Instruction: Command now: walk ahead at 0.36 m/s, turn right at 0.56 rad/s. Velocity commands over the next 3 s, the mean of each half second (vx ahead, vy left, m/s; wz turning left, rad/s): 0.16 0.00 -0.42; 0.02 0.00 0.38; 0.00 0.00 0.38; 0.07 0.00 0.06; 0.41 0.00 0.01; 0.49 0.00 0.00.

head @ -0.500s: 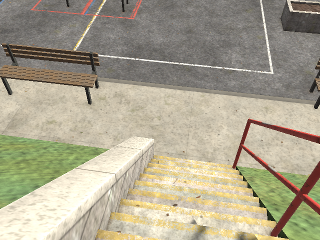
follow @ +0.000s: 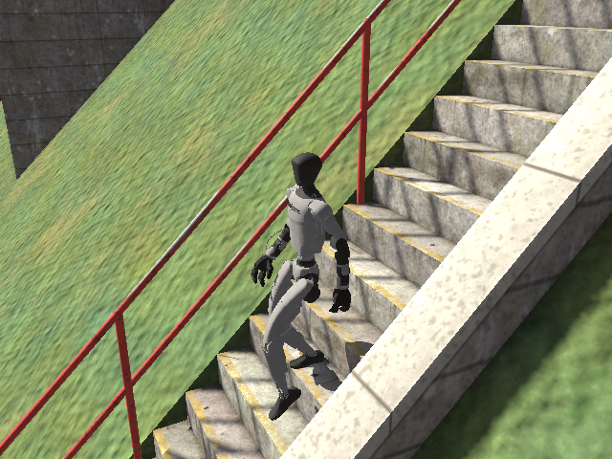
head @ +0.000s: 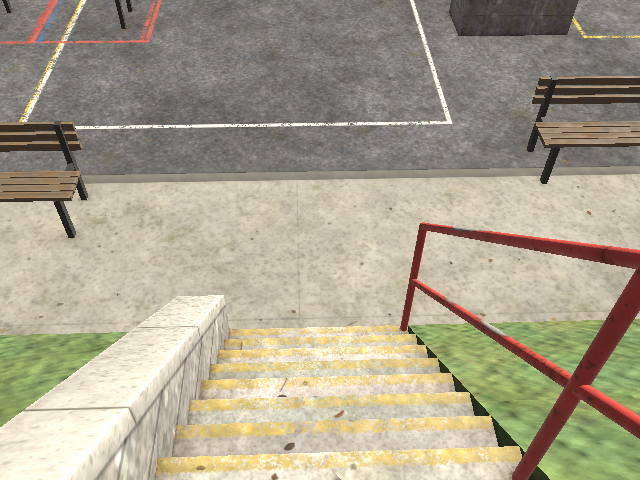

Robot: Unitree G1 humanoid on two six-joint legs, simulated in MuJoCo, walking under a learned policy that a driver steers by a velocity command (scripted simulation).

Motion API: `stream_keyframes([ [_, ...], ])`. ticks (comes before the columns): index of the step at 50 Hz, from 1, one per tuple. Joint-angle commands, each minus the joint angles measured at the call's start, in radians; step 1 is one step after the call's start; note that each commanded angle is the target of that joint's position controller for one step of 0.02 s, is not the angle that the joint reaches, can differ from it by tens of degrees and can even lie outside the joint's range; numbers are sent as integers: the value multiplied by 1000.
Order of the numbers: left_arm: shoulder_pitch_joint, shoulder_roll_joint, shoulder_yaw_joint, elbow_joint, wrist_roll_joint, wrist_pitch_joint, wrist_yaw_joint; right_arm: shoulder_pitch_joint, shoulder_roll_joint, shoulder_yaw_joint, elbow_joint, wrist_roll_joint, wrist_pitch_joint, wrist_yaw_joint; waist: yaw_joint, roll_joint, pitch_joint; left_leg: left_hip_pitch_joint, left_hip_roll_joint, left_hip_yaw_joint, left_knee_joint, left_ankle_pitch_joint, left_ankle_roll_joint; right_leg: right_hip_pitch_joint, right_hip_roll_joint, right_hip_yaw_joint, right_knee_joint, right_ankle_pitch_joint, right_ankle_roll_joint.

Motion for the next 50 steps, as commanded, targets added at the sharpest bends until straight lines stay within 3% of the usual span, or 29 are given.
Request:
stream_keyframes([
  [1, -199, 218, 22, -176, -5, -26, 26, 320, -73, -10, 32, -31, 16, -11, -187, -62, 118, 681, -78, 106, -106, 56, -44, -639, -127, 220, 25, 297, -115],
  [3, -112, 263, 34, -202, -53, 13, 17, 284, -122, -35, 19, 5, 13, -4, -165, 3, 115, 637, -100, 119, -629, -40, 5, -275, -100, 307, 168, 453, -87],
  [4, -69, 258, 43, -172, -21, 48, -20, 401, -152, -53, 81, 10, 10, -16, -196, 1, 53, 789, -37, 96, -708, 107, 49, -239, -53, 279, 386, 573, -43],
  [5, -32, 179, 15, -216, -51, 55, -60, 600, -256, -104, 143, 16, 2, -39, -209, 51, -71, 1042, 148, -20, -788, 367, 178, -322, -73, 329, 640, 655, 2],
  [6, 259, 3, 13, -189, -88, 43, -89, 505, -369, -121, 93, -2, 16, -23, -57, 271, -358, 1453, 421, -66, -103, 1405, 455, -703, 46, 109, 1234, -211, 61],
  [8, 29, 166, 51, -303, -136, 58, -99, 408, -361, -136, 17, -112, 40, -9, -151, -19, -238, 1173, 428, -74, -97, 1230, 338, -991, -8, 81, 1354, -101, 94],
  [10, -127, 142, 51, -341, -98, 68, -71, 275, -215, -77, 13, -8, 42, -7, -63, 25, 61, 606, 373, -116, -338, 528, 290, -881, -144, 113, 995, 208, 92],
  [12, 18, 93, 41, -262, -64, 69, -80, 309, -55, -36, 57, -15, 11, -54, -13, -5, 187, 273, 228, 81, -413, 198, 200, -673, -183, 66, 749, 486, 73],
  [15, -56, 49, 38, -230, -68, 70, -136, 254, -115, -27, 62, -30, -44, -94, -42, -11, 118, 89, 124, 242, -336, 7, 104, -459, -173, -34, 388, 958, 64],
  [17, -56, 72, 49, -200, -83, 73, -146, 234, -164, -12, 98, -43, -39, -59, -5, 58, 53, 52, 147, 178, -268, 39, 47, -319, -177, 2, 409, 1015, 97],
  [21, -82, 183, 107, -206, -64, 56, -78, 40, -285, -35, 51, 25, -35, 30, 36, 79, -26, 209, 205, 74, -143, 169, 22, -171, -177, 7, 152, 632, 158],
  [22, -231, 210, 114, -225, -85, 40, -70, 89, -279, -51, 57, 103, -22, 40, -20, 18, 25, 361, 127, 78, -176, -12, 6, -206, -166, -48, -302, 398, 169],
  [23, -268, 78, 39, -236, -133, 90, 10, 294, -203, -50, 108, 162, 48, -50, -96, 1, -71, 545, 109, 178, -77, 214, 50, -34, -102, -75, -469, 619, 106],
  [24, -176, 136, 47, -190, -145, 109, 44, 365, -180, -47, 88, 162, 72, -82, -105, -160, -157, 405, 76, 153, 96, 151, 21, 215, -241, 58, -309, 1289, 48],
  [25, -216, 208, 82, -149, -118, 87, -28, 414, -209, -72, 73, 62, 45, 6, -188, -70, -250, 273, 64, 47, -76, -432, -8, 321, -246, 44, -272, 1090, -83],
  [26, -332, 236, 84, -184, -94, 69, -69, 244, -181, -71, 37, 83, 30, 39, -160, 22, -35, 232, 30, 75, -198, -581, -30, 174, -204, 21, -327, 935, -26],
  [28, -351, 322, 118, -176, -87, 70, -97, 257, -238, -93, 84, 95, -1, 18, -145, -47, -7, 389, -46, 157, -214, -667, -107, 37, -237, 23, -397, 797, -31],
  [31, -362, 307, 147, -228, -88, 60, -24, 69, -209, -106, -2, 54, -6, -44, -72, -38, -3, 275, -67, 90, -211, -575, -10, 81, -268, -10, -388, 675, -73],
  [33, -146, 285, 162, -209, -85, 50, 25, 42, -126, -89, -46, 52, 7, -94, 11, -151, -102, 171, -107, 78, -74, -686, -23, 241, -460, 205, -474, 856, -249],
  [35, 117, 293, 180, -162, -29, 38, 69, -28, -35, -57, -111, 53, 25, -126, 135, -233, -65, -178, -145, 4, 186, -1137, -106, 458, -665, 457, -583, 1060, -404],
  [39, -159, 244, 170, -258, -18, 48, 67, 125, -53, -53, -67, -22, 61, -64, -23, -157, 3, 90, -133, 133, 265, -758, -57, -21, -503, 56, -662, 610, -169],
  [41, -286, 233, 157, -282, 13, 39, 41, 323, -101, -86, -14, -15, 45, -5, -132, -184, 31, 298, -185, 134, 629, -651, -37, -350, -448, -106, -585, 477, -104],
  [42, -345, 292, 170, -290, -18, 23, 51, 245, -81, -84, -81, 3, 44, 3, -154, -109, 63, 256, -162, 186, 309, -771, -31, -333, -397, -190, -593, 268, -46],
  [45, -331, 328, 186, -262, 26, 5, 69, 232, -66, -93, -81, 18, 11, -11, -120, -224, 39, 464, -166, 154, 291, -568, -74, -386, -476, -147, -403, 269, 9],
  [46, -369, 337, 194, -255, -24, -10, 64, 216, -106, -110, -123, 43, 14, -36, -150, -188, 36, 333, -144, 144, -179, -802, -107, -192, -485, -124, -377, 275, -6],
  [47, -272, 373, 207, -242, -10, -4, 68, 296, -126, -133, -59, 33, 7, -56, -136, -68, -6, 575, -241, 256, -143, -603, -101, -277, -438, -192, -128, 315, -6],
  [48, -259, 244, 183, -296, -35, -13, 50, 478, -245, -164, -31, 13, -3, -109, -198, 200, -156, 843, -94, -99, -295, -4, -9, -469, -279, -203, 204, 46, 28],
  [49, -319, 170, 143, -408, -73, -18, 53, 618, -372, -192, -35, -3, -13, -111, -218, 188, -251, 1106, 156, -517, -237, 389, 229, -792, -140, -50, 426, -161, 71],
  [50, -427, 134, 121, -470, -139, -26, 75, 710, -328, -162, -26, -24, -11, -51, -293, 38, -143, 1082, 288, -763, -283, 393, 339, -991, -37, 197, 363, -149, 90],
])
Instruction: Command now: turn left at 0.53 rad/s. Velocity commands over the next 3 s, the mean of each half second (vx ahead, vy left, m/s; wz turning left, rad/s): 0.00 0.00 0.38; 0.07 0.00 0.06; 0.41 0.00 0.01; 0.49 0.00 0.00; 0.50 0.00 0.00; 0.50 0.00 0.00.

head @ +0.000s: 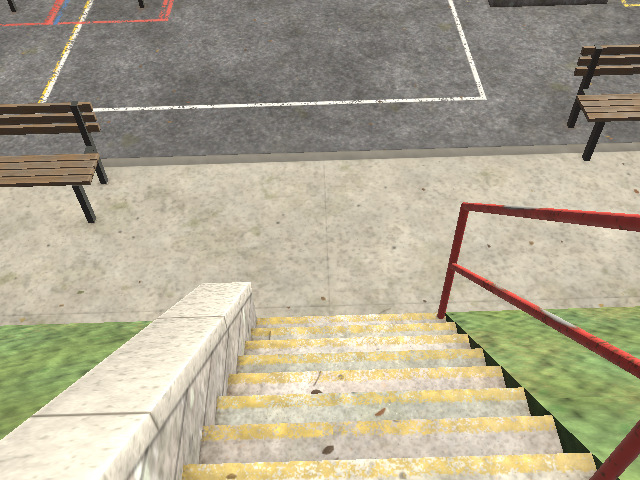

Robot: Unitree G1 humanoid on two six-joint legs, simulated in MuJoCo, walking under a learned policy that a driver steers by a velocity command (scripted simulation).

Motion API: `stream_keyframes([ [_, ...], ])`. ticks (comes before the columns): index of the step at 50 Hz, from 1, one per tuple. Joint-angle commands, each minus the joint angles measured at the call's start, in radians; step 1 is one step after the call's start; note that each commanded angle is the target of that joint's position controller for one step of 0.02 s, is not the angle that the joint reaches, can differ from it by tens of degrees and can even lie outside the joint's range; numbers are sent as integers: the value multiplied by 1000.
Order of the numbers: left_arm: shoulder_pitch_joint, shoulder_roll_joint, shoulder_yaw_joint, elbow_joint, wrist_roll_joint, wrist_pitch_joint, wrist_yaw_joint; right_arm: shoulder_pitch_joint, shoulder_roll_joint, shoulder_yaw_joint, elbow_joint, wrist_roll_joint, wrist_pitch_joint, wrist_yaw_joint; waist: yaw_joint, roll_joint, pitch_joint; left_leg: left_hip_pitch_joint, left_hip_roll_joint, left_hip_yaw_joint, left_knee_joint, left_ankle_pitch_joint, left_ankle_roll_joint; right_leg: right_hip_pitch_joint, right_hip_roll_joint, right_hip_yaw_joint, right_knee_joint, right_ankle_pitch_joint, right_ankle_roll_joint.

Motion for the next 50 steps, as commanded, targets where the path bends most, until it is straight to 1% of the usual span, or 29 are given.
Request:
stream_keyframes([
  [1, -256, -21, -57, -253, -73, -48, 13, 395, -251, -56, 39, -11, -2, 63, -185, 123, 33, 635, 552, -920, -381, 1113, 340, -884, 172, 267, 178, -36, 19],
  [2, -197, 79, -35, -194, -44, -32, 19, 211, -205, -44, -7, 48, 13, 89, -91, 72, 39, 411, 494, -844, -401, 874, 356, -752, 113, 211, 144, 129, 31],
  [3, -54, 126, -31, -117, 2, -5, 7, 76, -159, -33, -26, 49, 17, 106, 7, 52, 26, 130, 415, -661, -344, 803, 317, -520, 93, 180, 203, 296, 50],
  [5, 49, 58, -64, -89, 37, 48, -25, -102, -122, -12, -44, 27, 8, 89, 94, 76, 86, -339, 253, -488, -378, 539, 210, -228, 141, 79, 454, 454, 52],
  [6, 26, 36, -81, -108, 40, 61, -41, -94, -124, 0, -34, 18, 2, 67, 76, 50, 76, -376, 223, -463, -382, 450, 204, -222, 150, 52, 477, 495, 47],
  [7, 34, 47, -84, -80, 78, 64, -72, -19, -42, 32, 31, 6, -9, 40, 32, 16, 78, -348, 148, -407, -319, 264, 164, -282, 145, 90, 343, 708, 31],
  [12, -103, -20, -126, -118, 54, 86, -115, 438, -24, 62, 308, -5, -36, -6, -147, 92, 73, 172, 225, -592, -157, 172, 173, -687, 79, 125, 121, 797, 50],
  [15, -168, -38, -141, -119, 66, 90, -125, 421, 26, 89, 339, 0, -32, -5, -150, 145, 101, 134, 220, -696, -150, 75, 192, -687, 83, 136, 43, 833, 51],
  [17, -181, -5, -149, -94, 76, 87, -146, 294, 4, 99, 268, 29, -27, -13, -150, 32, 124, -121, 185, -579, -72, -104, 206, -461, 104, 99, -212, 1116, 36],
  [20, -103, -10, -153, -78, 42, 96, -138, 160, -48, 103, 210, 21, -5, -7, -67, 112, 125, -585, 126, -439, -121, -393, 143, 131, 133, 13, -311, 1038, 51],
  [24, -152, -53, -171, -92, 27, 101, -118, 195, -26, 127, 200, 26, 41, -24, -123, 126, 112, -305, 162, -602, 47, -234, 155, 162, 96, 52, -842, 872, 28],
  [26, 22, -36, -144, -46, -11, 89, -113, 160, -76, 126, 195, 40, 78, 7, -39, 103, 95, -416, 147, -555, 178, -58, 125, 463, 119, -61, -1031, 974, 27],
  [27, 153, 36, -104, -17, -24, 77, -102, 135, -126, 114, 173, 23, 83, 34, 10, 107, 32, -481, 119, -495, 297, -36, 84, 648, 147, -121, -931, 956, 3],
  [29, 494, 89, -70, 77, 28, 44, -109, 181, -48, 123, 163, 40, 74, 105, 142, -73, -109, -723, -35, -275, 818, -215, -67, 998, 34, -2, -727, 1139, -123],
  [30, 335, 95, -92, 30, 2, 42, -140, 229, 21, 105, 108, 111, 74, 109, 50, -136, -22, -765, -134, -170, 885, -386, -133, 758, -73, 285, -843, 753, -164],
  [31, 128, 104, -104, 9, -27, 40, -156, 333, 35, 110, 106, 72, 85, 91, -80, -142, -10, -692, -34, -178, 949, -299, -183, 534, -141, 467, -927, 263, -226],
  [32, 363, 9, -121, 56, -23, 38, -136, 197, 37, 124, 92, 86, 89, 88, 50, -79, 55, -717, -64, -92, 961, -484, -145, 558, -44, 243, -926, 322, -158],
  [33, 519, 47, -99, 100, -9, 45, -116, 134, 8, 123, 40, 101, 87, 88, 83, -118, 49, -768, -99, -40, 1042, -654, -106, 589, 8, 118, -864, 409, -103],
  [34, 244, 50, -123, 59, -50, 26, -137, 275, 109, 139, 39, 76, 98, 63, -100, -266, 18, -597, 17, -81, 1253, -418, -170, 336, -109, 460, -925, 267, -158],
  [35, 67, 115, -109, 1, -38, 12, -142, 380, 132, 179, 22, 52, 94, 58, -185, -224, 53, -477, 78, -145, 1206, -158, -192, 92, -202, 597, -999, 151, -260],
  [36, -17, 105, -121, -63, -34, -5, -134, 273, 110, 192, -35, 65, 78, 82, -183, -31, 50, -328, 39, -105, 1123, -250, -194, -21, -141, 457, -1019, 260, -242],
  [38, 95, 92, -130, -12, -24, -15, -102, 196, 79, 196, -106, 98, 95, 92, -110, -77, 54, -313, 29, -94, 1110, -353, -175, 44, -112, 413, -1018, 353, -239],
  [39, -120, 169, -75, -26, -125, 54, -49, 240, -68, 102, 13, 85, 126, 20, -203, -152, -182, 14, 35, 47, 786, -184, -17, 190, -42, 102, -921, 697, -145],
  [40, -39, 114, -79, -17, -144, 93, -33, 229, -68, 117, -10, 61, 146, 3, -140, -163, -114, 125, -23, 17, 648, -212, 39, 78, 41, 44, -873, 845, -129],
  [41, 13, 75, -77, -20, -128, 107, -28, 227, -103, 119, -10, 54, 157, -13, -141, 18, 4, 109, 24, -132, 427, -51, 83, -4, 111, -19, -762, 779, -85],
  [42, -54, 43, -84, -73, -106, 121, -39, 167, -157, 111, -18, 53, 176, -42, -183, 294, 95, 1, 228, -629, -26, -309, 166, -191, 159, -23, -644, 328, -32],
  [43, -92, 74, -64, -88, -88, 132, -54, 131, -131, 119, -28, 39, 177, -59, -200, 233, 189, -153, 282, -906, -237, -540, 255, -160, 135, 110, -713, 187, -39],
  [45, 99, 7, -62, -26, -86, 141, -60, -56, -99, 113, 0, 50, 161, -64, -18, 166, 101, -382, 284, -716, -81, -663, 286, 145, 122, 125, -595, 475, -67],
  [50, 188, -38, -72, 42, -92, 187, -25, -42, -93, 68, 86, 51, 186, -67, 28, 34, 54, -533, 163, -285, 181, -675, 155, 537, 189, -110, -646, 607, -68],
])
Over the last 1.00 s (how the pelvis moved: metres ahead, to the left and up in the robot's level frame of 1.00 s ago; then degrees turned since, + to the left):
0.14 0.09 -0.19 4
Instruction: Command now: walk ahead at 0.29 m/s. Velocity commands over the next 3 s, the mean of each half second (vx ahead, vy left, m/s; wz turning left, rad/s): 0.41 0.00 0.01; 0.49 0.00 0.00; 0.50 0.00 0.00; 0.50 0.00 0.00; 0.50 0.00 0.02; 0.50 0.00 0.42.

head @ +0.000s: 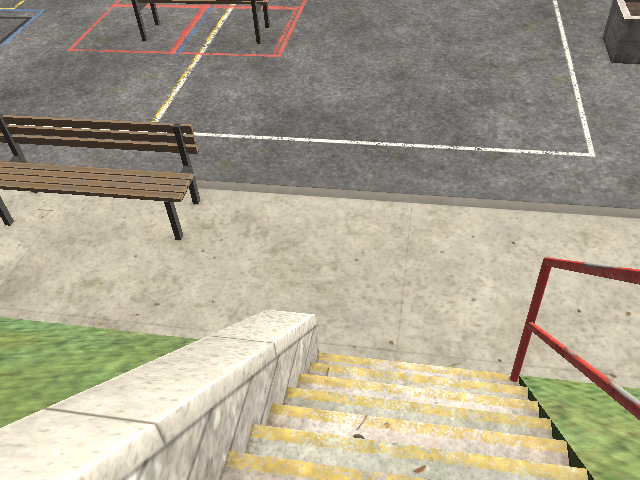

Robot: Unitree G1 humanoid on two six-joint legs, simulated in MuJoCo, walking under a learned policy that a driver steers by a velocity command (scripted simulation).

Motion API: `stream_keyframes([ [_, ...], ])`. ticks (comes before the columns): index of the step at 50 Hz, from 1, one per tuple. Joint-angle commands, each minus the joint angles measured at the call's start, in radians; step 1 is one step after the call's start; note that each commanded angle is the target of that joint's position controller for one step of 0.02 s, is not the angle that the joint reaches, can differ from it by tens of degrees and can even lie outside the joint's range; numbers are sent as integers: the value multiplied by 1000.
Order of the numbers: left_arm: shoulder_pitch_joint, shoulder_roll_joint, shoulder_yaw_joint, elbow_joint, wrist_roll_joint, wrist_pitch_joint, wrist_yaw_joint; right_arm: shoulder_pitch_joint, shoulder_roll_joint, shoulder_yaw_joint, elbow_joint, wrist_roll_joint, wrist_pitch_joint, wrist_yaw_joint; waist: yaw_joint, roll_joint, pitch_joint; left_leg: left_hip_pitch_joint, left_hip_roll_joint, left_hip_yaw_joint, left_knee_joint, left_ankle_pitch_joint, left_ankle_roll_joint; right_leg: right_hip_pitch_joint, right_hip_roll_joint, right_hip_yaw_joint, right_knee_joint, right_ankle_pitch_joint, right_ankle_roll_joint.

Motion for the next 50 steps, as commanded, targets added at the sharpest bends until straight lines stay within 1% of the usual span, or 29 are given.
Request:
stream_keyframes([
  [1, 248, 18, 4, 47, -7, 33, 18, -17, -144, -66, 8, 3, 9, -2, 76, 20, 107, -363, 142, -253, -374, -347, 135, 349, 15, -139, 71, 116, 8],
  [5, 455, -14, -19, 97, 13, 16, 17, -147, -90, -81, 11, 22, 15, 17, 228, -26, 94, -438, 44, -66, 33, -296, 86, 408, -18, -54, 98, -69, 52],
  [6, 526, 25, -26, 107, 44, 1, 12, -176, -44, -75, -1, 32, 22, 37, 275, -248, 113, -448, -115, 149, 443, -228, 37, 361, -35, 14, -34, -192, 109],
  [8, 467, 15, -61, 125, 46, -30, -21, -229, -37, -80, -50, -4, 14, 63, 149, -200, 220, -522, -112, 106, 806, -81, 65, 155, 2, 62, 37, -292, 250],
  [9, 332, 217, -10, 71, 52, -28, 30, -146, 14, -62, -105, -9, 4, 82, 68, -453, 112, -585, -165, 70, 697, 66, 27, 84, -183, 675, -402, -1156, 235],
  [14, -293, 196, 16, -92, 9, -42, 62, 594, -219, -94, 132, -89, 45, 67, -394, -148, 214, 1063, -145, 153, 149, -10, 140, -1149, -9, 129, -482, -385, 361],
  [15, -416, 103, 4, -88, -20, -56, 88, 765, -208, -98, 197, -34, 20, 60, -564, 322, 216, 1248, -23, -107, -178, -75, 148, -1393, 148, 67, 233, -469, 231],
  [16, -432, 19, -20, -143, 28, -91, 70, 593, -167, -76, 148, 29, -11, 46, -489, 588, 405, 819, 216, -710, -534, -46, 122, -1529, 233, 400, 713, -756, 54],
  [17, -348, 50, -2, -188, 41, -118, 43, 388, -196, -73, 118, 24, -34, 21, -276, 389, 385, 584, 372, -1111, -897, -227, 188, -1454, 203, 552, 627, -515, 6],
  [19, -144, 81, 35, -87, 35, -85, 39, 222, -192, -85, 127, -58, -81, -12, -36, 130, 220, 198, 361, -1080, -1003, -354, 263, -871, 108, 492, 694, -86, 16],
  [23, 37, 5, 28, 46, 34, 34, 0, -129, -73, -57, 63, 50, -128, -20, 208, -192, 174, -479, 230, -423, -570, -42, 102, -160, 149, 221, 1061, 512, 132],
  [24, 18, -34, 8, 44, 34, 34, -5, -75, -108, -57, 46, 41, -136, -7, 193, -249, 171, -517, 206, -290, -552, -23, 71, -66, 189, 126, 991, 533, 131],
  [25, 112, 12, -31, -37, 152, -24, -82, -199, -97, -28, -45, -139, -244, 45, 138, 1, 309, -633, 71, -19, -598, 133, 24, -76, -10, 92, 1099, 640, 73],
  [26, 54, 33, -13, -62, 170, -44, -97, -168, -127, -38, -7, -140, -280, 58, 142, 0, 264, -632, 138, -64, -587, 29, 21, 11, -35, 59, 931, 619, 72],
  [27, -163, -5, -14, -49, 75, -20, -40, 79, -170, -80, 108, 49, -218, 39, 78, -230, 144, -377, 176, -219, -540, -67, 19, -5, 114, -12, 743, 562, 82],
  [30, -482, -22, -35, -116, 35, -34, -31, 340, -166, -91, 129, -40, -130, 12, -247, 21, 223, 215, 120, -147, -467, 174, 39, -275, 80, -95, 158, 372, 135],
  [31, -604, 26, -42, -216, 212, -57, -68, 428, -164, -66, 128, -39, -178, 52, -272, 494, 237, 103, 246, -240, -584, -16, 17, -243, -42, -36, -47, 118, 41],
  [32, -587, 66, -23, -181, 204, -64, -75, 468, -142, -57, 139, -53, -183, 85, -278, 327, 218, 51, 252, -303, -584, -15, 34, -65, -33, -40, -56, 224, 44],
  [33, -309, 69, 15, -55, 0, -33, -32, 263, -159, -118, 128, -53, -135, 34, -169, 0, 151, 159, 194, -155, -245, 393, 59, 89, 72, -144, 4, 521, 79],
  [34, -313, 41, -34, -77, 235, -51, -73, 442, -169, -60, 140, -86, -144, 99, -143, 223, 60, 128, 250, -387, -227, 124, -7, 134, -128, 95, -252, 252, 3],
  [35, -166, 123, 17, -38, 220, -61, -69, 437, -159, -69, 175, -62, -131, 127, -59, 114, 97, 167, 209, -369, -52, 165, 6, 239, -110, 57, -359, 316, -12],
  [36, 72, 119, 35, 72, 21, -48, -12, 206, -202, -127, 75, 6, -88, 50, -7, 5, 51, 9, 77, -131, 187, 451, 73, 461, -86, -65, -345, 565, 31],
  [37, 210, 151, 30, 63, 193, -93, -65, 354, -136, -57, 155, -90, -106, 169, 93, -174, -171, -332, 14, -312, 599, 236, -11, 905, -97, -8, -26, 486, -98],
  [38, 217, 323, 75, 37, 142, -121, -73, 250, -55, -57, -22, -46, -171, 205, 51, -170, -187, -765, 18, -196, 638, 317, -10, 1025, -349, 331, 14, 104, -268],
  [39, 181, 288, 81, 51, 165, -122, -63, 131, -96, -48, -41, -9, -195, 199, 124, -108, -1, -967, 103, -196, 738, 366, -39, 901, -431, 433, -56, -119, -325],
  [41, 212, 80, 6, 117, 200, -146, -61, 106, -59, -27, -10, -23, -204, 171, 54, 36, -15, -879, 178, -152, 560, 583, 0, 647, -121, 37, 172, 256, -137],
  [43, 27, -79, -58, 62, 164, -184, -37, 106, 10, 16, -32, -72, -160, 165, -41, -60, 225, -802, 319, -269, 37, 969, -22, 77, -261, 239, 34, 32, -206],
  [44, -77, -92, -79, 11, 122, -180, -32, 49, -50, 11, 11, -94, -151, 161, -34, 9, 225, -612, 310, -212, -187, 1127, -32, -149, -224, 196, -8, -123, -265],
  [50, -8, 61, -85, 14, 167, -211, -17, 61, -122, -11, 75, -92, -137, 163, -98, -7, 93, 151, 144, -62, -447, 1682, -40, -554, -10, 99, 297, -256, -176],
])
Over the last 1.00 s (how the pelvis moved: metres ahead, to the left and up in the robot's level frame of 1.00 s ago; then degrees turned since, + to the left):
0.09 -0.14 -0.10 14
